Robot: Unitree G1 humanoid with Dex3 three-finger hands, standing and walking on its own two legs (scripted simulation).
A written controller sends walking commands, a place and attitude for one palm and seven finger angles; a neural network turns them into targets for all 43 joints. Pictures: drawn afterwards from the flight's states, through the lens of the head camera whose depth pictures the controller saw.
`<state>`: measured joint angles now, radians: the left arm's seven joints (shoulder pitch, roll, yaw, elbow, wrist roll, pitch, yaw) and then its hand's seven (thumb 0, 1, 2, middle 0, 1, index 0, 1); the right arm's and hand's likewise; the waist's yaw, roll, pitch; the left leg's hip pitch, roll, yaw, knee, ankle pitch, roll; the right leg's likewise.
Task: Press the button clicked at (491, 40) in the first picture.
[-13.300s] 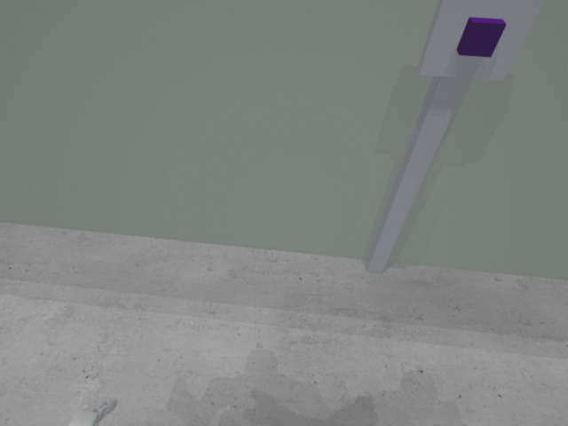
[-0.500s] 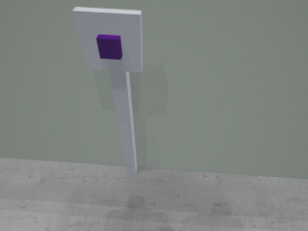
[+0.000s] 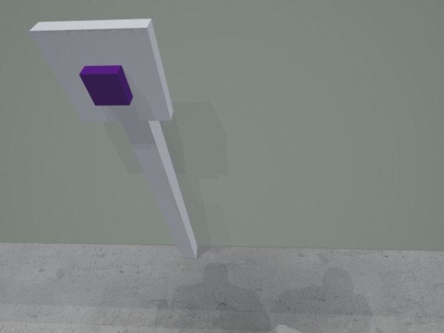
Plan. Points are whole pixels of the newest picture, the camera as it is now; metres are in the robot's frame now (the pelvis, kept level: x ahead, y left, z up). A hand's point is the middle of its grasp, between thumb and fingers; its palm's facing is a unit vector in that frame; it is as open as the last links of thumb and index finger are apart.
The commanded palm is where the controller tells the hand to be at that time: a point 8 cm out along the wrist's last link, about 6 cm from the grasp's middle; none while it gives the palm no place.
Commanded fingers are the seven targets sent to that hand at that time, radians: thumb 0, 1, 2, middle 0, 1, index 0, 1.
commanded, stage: come to a stop and stand still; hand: left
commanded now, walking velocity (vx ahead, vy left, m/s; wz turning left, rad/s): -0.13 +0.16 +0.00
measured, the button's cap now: (108, 85) +0.47 +0.20 +0.21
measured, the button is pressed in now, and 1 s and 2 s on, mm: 0 0 0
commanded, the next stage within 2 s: look again from close up in 1.12 s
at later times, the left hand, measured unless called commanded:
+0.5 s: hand out of the picture -0.04 +0.23 -0.16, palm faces +0.02 -0.98 -0.19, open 7.4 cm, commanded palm none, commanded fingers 0.00 0.90 0.90 -0.20 -0.30 -0.20 -0.30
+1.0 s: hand out of the picture -0.05 +0.15 -0.16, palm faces +0.02 -0.99 -0.17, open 7.4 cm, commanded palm none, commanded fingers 0.00 0.90 0.90 -0.20 -0.30 -0.20 -0.30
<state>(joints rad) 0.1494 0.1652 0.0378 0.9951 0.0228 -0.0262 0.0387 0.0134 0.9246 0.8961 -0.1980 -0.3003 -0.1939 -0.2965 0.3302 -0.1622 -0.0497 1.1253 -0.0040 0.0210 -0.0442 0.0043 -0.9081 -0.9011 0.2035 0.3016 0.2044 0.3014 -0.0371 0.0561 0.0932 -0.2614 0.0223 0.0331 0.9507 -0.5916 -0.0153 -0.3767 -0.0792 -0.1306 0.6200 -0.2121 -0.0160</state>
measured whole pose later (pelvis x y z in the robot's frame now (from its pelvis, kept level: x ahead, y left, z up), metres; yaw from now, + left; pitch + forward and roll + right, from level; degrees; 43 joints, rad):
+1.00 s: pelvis -0.03 +0.00 +0.02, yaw -1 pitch -1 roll +1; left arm 0.33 0.09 -0.01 1.14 0.01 -0.01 0.04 0.02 0.92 0.90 -0.20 -0.30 -0.20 -0.30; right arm 0.29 -0.12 -0.01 1.16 -0.02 0.00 -0.05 0.01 -0.92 -0.90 0.20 0.30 0.20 0.30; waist -0.01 0.02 0.01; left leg -0.15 0.04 0.08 0.42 -0.24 -0.02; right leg -0.10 0.03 -0.05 0.42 -0.30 -0.05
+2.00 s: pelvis -0.03 +0.05 +0.01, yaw -1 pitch +2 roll +1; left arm 0.49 0.19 0.03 0.17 -0.12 0.01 0.15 0.04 0.95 0.90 -0.25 -0.36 -0.24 -0.35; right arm 0.36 -0.22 -0.01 0.90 0.03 -0.25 -0.07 0.03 -0.93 -0.90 0.21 0.30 0.21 0.30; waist -0.02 0.00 -0.04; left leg -0.26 -0.07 0.07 0.52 -0.30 0.06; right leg -0.25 -0.06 -0.03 0.59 -0.37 0.00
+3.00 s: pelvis -0.06 +0.03 +0.00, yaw +0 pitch +2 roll -1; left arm 0.40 0.30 0.22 -0.25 -0.30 -0.13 -0.26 0.02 0.89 0.90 -1.29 -1.49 -1.29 -1.49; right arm 0.25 -0.26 0.02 0.59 0.06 -0.32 -0.09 0.02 -0.91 -0.90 0.20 0.30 0.20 0.30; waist 0.02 0.04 -0.07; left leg -0.38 0.00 0.03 0.69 -0.35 0.03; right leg -0.32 0.00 -0.08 0.66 -0.37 -0.02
